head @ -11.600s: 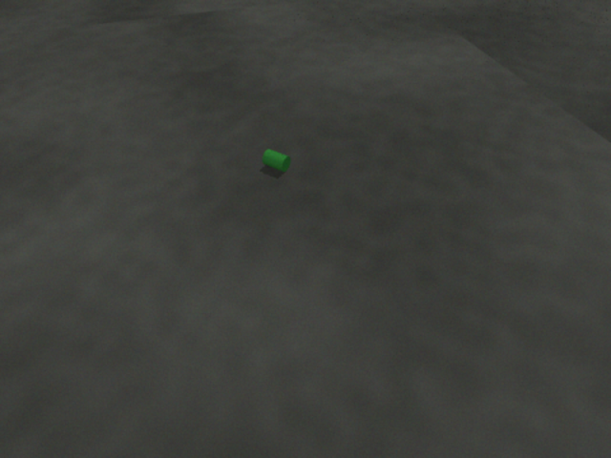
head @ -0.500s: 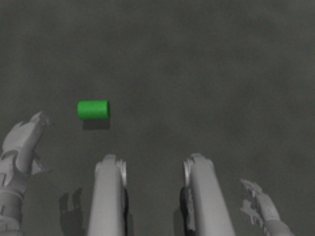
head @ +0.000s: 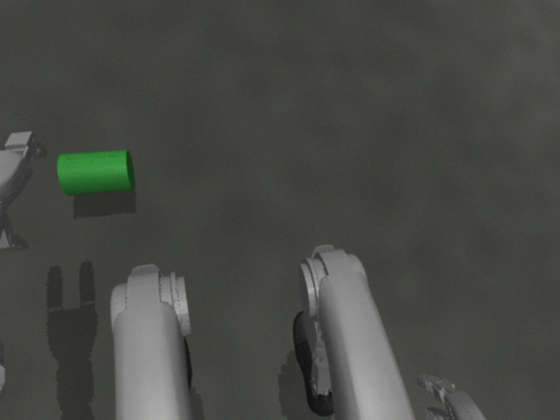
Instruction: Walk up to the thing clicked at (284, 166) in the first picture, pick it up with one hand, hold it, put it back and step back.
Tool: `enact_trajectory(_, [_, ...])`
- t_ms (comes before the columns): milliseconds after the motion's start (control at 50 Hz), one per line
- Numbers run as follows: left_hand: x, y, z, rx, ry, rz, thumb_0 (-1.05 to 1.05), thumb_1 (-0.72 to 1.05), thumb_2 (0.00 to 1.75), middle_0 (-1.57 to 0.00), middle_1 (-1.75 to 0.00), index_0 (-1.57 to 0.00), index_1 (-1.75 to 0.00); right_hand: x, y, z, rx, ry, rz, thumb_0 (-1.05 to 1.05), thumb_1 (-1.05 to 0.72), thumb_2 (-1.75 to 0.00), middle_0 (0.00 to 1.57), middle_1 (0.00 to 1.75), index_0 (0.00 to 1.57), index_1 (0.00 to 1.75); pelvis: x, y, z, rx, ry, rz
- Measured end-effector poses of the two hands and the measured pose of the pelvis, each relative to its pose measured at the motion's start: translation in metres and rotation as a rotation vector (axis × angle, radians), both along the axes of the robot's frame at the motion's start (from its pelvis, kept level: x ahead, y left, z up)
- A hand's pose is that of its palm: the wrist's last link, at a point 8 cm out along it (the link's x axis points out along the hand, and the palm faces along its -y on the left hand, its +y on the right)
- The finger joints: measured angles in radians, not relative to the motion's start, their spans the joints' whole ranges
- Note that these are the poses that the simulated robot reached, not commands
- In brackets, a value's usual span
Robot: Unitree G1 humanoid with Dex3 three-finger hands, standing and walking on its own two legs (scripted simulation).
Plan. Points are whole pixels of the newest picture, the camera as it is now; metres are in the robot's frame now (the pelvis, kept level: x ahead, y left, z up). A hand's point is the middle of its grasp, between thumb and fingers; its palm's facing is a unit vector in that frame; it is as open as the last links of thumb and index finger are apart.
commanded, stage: rise first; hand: left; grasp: from above
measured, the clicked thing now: (98, 172) +0.55 +0.29 -0.33
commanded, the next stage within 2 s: none
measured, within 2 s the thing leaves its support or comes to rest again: neither
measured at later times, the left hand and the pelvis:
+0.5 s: hand (29, 190) +0.46 +0.34 -0.18, palm faces -0.46 -0.03 -0.89, open 14.1 cm; pelvis +0.01 +0.01 -0.02, yaw -2 degrees
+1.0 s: hand (42, 183) +0.48 +0.33 -0.20, palm faces -0.46 -0.06 -0.89, open 14.1 cm; pelvis +0.01 +0.01 -0.04, yaw -3 degrees
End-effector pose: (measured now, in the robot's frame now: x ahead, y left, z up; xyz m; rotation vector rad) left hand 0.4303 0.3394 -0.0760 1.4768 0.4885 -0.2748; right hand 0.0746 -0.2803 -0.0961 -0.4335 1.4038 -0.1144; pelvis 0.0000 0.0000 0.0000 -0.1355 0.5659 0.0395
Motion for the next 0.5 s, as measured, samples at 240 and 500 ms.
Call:
enact_trajectory(240, [0.021, 0.001, -0.027, 0.027, 0.004, -0.074, 0.00, -0.52, 1.01, -0.08, -0.98, -0.08, -0.98, 0.004, 0.012, -0.011, -0.006, 0.042, 0.015, 0.01, -0.91, -0.90, 0.21, 0.30, 0.20, 0.30, 0.007, 0.008, -0.014, -0.023, 0.017, -0.005])
enact_trajectory(500, [0.037, 0.000, -0.047, 0.033, -0.012, -0.060, 0.00, -0.51, 0.98, -0.08, -1.02, -0.09, -1.01, 0.007, 0.019, -0.018, 0.002, 0.057, 0.031, 0.00, -0.92, -0.90, 0.21, 0.30, 0.20, 0.30, 0.013, 0.011, -0.024, -0.034, 0.031, -0.013])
